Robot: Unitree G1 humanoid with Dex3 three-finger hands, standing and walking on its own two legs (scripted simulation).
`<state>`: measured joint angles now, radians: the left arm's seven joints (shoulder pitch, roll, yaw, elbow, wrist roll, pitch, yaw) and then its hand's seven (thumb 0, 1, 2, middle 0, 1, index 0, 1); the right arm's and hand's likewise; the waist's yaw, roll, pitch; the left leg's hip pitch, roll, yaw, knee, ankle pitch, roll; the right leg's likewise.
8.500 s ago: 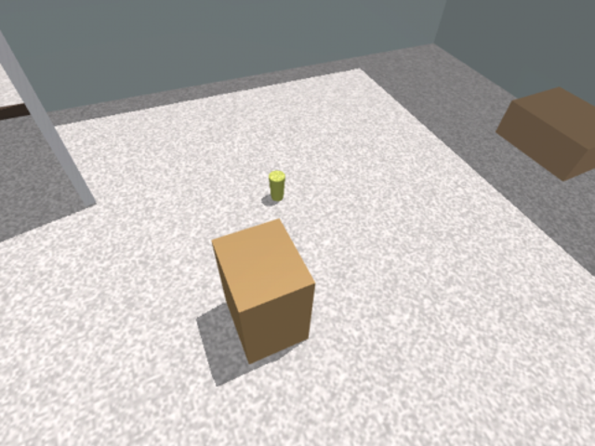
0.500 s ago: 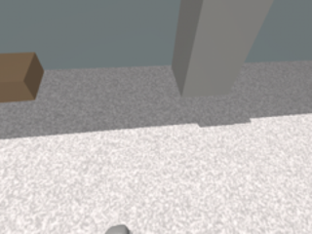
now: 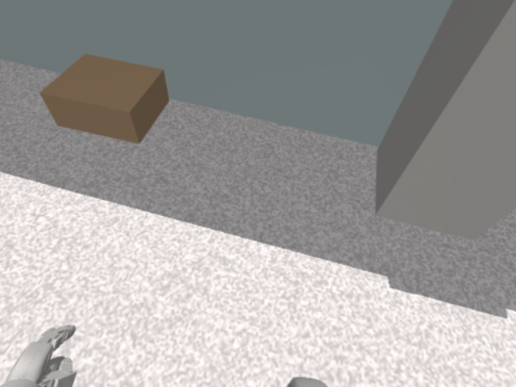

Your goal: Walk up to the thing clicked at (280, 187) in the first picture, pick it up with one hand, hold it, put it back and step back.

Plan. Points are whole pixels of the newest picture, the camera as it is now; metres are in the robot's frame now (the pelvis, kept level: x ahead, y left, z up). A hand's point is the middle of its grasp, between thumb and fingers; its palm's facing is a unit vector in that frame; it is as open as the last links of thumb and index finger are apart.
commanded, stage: walk up
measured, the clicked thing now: out of the picture +0.02 +1.41 -0.69
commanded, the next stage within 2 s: none
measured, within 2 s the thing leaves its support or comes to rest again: neither
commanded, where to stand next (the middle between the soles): +0.14 -0.02 m, yaw +87 degrees
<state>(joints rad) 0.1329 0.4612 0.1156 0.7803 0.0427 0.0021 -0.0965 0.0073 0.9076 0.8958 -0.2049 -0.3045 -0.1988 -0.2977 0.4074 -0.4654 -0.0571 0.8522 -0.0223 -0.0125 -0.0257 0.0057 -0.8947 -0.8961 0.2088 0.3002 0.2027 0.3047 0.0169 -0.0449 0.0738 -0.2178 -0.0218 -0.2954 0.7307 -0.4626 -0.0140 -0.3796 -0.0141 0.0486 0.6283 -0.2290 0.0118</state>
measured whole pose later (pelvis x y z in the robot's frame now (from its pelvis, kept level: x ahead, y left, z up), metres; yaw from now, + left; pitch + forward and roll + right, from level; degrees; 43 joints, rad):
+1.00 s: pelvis +0.11 -0.11 -0.02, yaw +54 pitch -2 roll +1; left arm 0.25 0.53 0.09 0.77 0.03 -0.01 0.02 0.01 0.90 0.90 -0.21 -0.31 -0.20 -0.30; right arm 0.23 -0.49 -0.13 0.74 -0.05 0.08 0.10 0.01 -0.90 -0.90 0.20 0.30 0.20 0.30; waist 0.01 -0.01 0.15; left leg -0.37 0.03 -0.02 0.79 -0.40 -0.03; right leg -0.40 -0.34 -0.24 0.84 -0.36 0.03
